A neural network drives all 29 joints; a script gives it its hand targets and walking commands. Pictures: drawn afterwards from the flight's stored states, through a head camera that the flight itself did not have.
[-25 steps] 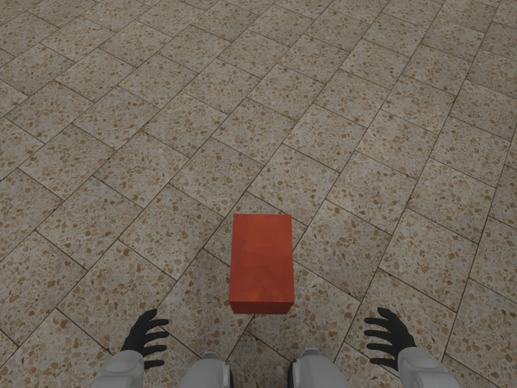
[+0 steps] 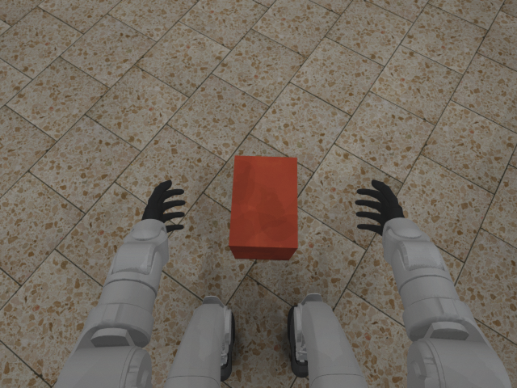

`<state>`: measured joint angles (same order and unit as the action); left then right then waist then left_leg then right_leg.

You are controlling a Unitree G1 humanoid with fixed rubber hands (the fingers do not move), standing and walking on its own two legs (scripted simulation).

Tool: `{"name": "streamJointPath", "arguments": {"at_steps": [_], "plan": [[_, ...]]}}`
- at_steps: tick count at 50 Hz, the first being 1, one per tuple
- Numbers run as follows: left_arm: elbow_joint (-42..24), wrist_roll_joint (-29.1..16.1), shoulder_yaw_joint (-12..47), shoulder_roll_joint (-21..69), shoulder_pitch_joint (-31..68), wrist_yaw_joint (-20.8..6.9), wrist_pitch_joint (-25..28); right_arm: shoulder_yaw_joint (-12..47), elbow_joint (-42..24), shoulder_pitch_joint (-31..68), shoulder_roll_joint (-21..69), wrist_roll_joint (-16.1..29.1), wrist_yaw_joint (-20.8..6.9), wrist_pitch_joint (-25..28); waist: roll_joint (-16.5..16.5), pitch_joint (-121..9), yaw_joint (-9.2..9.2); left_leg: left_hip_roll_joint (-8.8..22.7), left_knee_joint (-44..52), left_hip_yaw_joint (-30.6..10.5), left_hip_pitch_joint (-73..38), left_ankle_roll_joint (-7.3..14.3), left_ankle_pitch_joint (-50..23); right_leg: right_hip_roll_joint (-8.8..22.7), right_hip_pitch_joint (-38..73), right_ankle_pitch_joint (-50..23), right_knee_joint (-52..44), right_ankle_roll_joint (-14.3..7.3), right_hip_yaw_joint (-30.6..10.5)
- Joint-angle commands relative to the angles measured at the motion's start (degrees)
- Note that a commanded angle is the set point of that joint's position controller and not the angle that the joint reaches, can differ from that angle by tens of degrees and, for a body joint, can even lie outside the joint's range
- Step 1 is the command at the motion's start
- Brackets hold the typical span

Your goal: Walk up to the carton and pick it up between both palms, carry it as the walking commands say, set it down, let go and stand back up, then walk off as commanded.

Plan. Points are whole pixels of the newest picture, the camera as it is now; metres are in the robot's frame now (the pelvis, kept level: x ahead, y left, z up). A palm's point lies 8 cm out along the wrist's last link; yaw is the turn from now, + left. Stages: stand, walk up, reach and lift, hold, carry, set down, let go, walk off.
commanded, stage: reach and lift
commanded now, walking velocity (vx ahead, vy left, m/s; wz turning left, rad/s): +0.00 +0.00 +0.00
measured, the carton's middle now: (263, 211) +0.51 -0.01 -0.55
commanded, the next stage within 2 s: none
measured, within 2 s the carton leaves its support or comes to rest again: neither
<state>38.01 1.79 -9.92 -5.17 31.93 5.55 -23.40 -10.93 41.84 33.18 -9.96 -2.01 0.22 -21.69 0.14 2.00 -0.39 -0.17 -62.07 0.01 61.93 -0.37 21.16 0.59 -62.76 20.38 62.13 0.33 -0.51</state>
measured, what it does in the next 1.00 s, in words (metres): lowers itself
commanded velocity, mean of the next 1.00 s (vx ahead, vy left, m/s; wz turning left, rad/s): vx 0.00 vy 0.00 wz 0.00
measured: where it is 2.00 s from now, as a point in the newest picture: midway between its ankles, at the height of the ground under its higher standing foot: (261, 355)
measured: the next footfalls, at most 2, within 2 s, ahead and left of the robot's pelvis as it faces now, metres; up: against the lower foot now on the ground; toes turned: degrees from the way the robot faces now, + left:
none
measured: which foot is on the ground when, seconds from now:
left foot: down 0.00-1.00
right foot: down 0.00-1.00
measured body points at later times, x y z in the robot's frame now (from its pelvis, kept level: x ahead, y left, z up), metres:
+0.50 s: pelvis +0.01 -0.01 -0.02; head +0.30 -0.01 +0.33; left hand +0.51 +0.17 -0.13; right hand +0.51 -0.20 -0.13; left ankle +0.08 +0.12 -0.65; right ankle +0.08 -0.12 -0.65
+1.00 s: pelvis +0.00 +0.00 -0.10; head +0.32 +0.00 +0.22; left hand +0.51 +0.17 -0.23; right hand +0.51 -0.20 -0.23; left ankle +0.08 +0.12 -0.65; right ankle +0.08 -0.12 -0.65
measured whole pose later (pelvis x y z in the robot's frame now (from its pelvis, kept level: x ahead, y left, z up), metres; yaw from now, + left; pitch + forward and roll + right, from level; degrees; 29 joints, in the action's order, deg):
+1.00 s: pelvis +0.00 +0.00 -0.10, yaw +0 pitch +50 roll +1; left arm 50.0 3.5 -19.1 -8.0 61.1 6.0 -4.2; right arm -19.1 52.8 62.3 -12.2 -3.9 1.9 -3.6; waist 0.2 -6.8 -0.5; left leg -1.9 -79.8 -1.7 105.4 -1.3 24.6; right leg -1.4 -106.2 23.6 79.6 1.2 -2.4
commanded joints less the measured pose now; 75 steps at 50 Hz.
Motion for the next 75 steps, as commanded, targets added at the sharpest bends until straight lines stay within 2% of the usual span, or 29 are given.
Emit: {"name": "streamJointPath", "arguments": {"at_steps": [1,10,16,25,30,34,39,46,54,58,67,75], "plan": [[-2.01,0.08,-1.63,-4.20,13.17,0.00,3.91,-1.74,-3.29,13.40,-4.61,0.01,1.60,3.58,-1.49,-34.47,0.11,-3.57,8.44,2.36,-10.05,-1.38,-0.38,-3.07,15.93,-3.25,-8.13,0.63,2.24],[3.66,-0.30,-3.83,-6.12,23.56,0.00,13.80,-3.48,0.68,23.48,-4.61,0.27,3.80,12.30,-0.61,-47.41,-0.75,-5.06,6.38,2.69,-5.30,-2.54,-9.17,-4.29,14.41,-12.21,-6.27,1.35,1.84],[5.66,-0.58,-5.03,-7.50,29.77,0.06,17.78,-3.99,2.41,29.99,-5.00,0.32,3.98,15.89,-1.05,-52.34,-0.78,-5.61,5.13,2.34,-2.17,-2.64,-13.75,-4.87,13.99,-17.57,-4.88,1.61,1.31],[7.38,0.82,-8.69,-9.25,37.44,-0.54,20.68,-5.33,3.76,38.16,-5.81,-0.41,3.21,18.39,-1.44,-60.21,0.66,-5.10,3.32,2.07,0.75,-2.14,-20.79,-5.14,14.20,-26.16,-3.13,1.64,-0.27],[5.72,2.07,-9.82,-7.11,34.77,-1.50,21.06,-7.40,2.47,35.56,-5.48,-2.60,2.01,18.96,-1.32,-64.30,-0.09,-4.93,3.24,1.92,-1.35,-1.98,-27.82,-5.20,13.65,-31.87,-2.91,1.68,0.30],[2.61,3.38,-10.18,-5.60,33.61,-1.73,21.22,-9.30,0.40,33.77,-5.55,-3.99,0.99,19.61,-0.36,-63.81,-0.60,-4.79,2.72,1.27,-2.62,-1.93,-30.31,-5.16,7.42,-30.96,-2.44,1.70,0.94],[3.06,4.07,-10.35,-4.50,36.21,-1.22,21.12,-10.04,2.19,36.14,-5.20,-4.01,0.27,19.95,-0.21,-59.42,-0.57,-4.83,-1.22,0.98,3.68,-2.12,-24.09,-5.11,-2.83,-23.67,1.27,1.79,1.18],[7.10,2.79,-9.98,-6.55,38.83,0.20,20.53,-8.82,6.18,39.22,-6.33,-2.40,1.24,19.31,-0.44,-59.12,0.30,-5.58,-11.31,2.05,14.04,-2.53,-15.22,-5.77,-12.45,-14.97,11.10,2.13,2.00],[4.36,-1.78,-5.64,-8.76,42.83,2.01,19.10,-5.93,3.15,43.11,-9.41,0.62,3.37,18.04,0.24,-67.87,-1.21,-6.49,-21.91,2.83,16.92,-3.32,-12.82,-5.93,-16.09,-12.71,21.84,2.38,3.55],[3.45,-3.81,-3.66,-10.19,45.48,2.86,18.30,-4.25,2.12,45.66,-10.79,2.69,4.15,17.27,0.05,-69.66,-1.40,-6.38,-26.45,3.28,19.07,-3.28,-10.14,-5.63,-17.18,-10.82,26.47,2.48,3.85],[9.51,-5.60,-2.57,-11.64,48.61,3.17,19.07,-1.86,7.61,48.56,-11.57,5.37,5.10,17.68,-1.03,-63.24,-0.30,-5.31,-34.63,3.77,28.73,-2.85,-6.11,-4.77,-24.06,-7.96,34.52,2.81,3.20],[13.74,-7.94,-0.75,-13.22,52.23,3.17,20.61,-0.02,11.62,52.03,-13.26,7.02,5.81,19.14,-1.02,-59.85,-0.36,-4.42,-41.15,3.54,32.92,-2.94,-4.83,-4.20,-28.51,-6.58,40.90,2.81,2.88]]}}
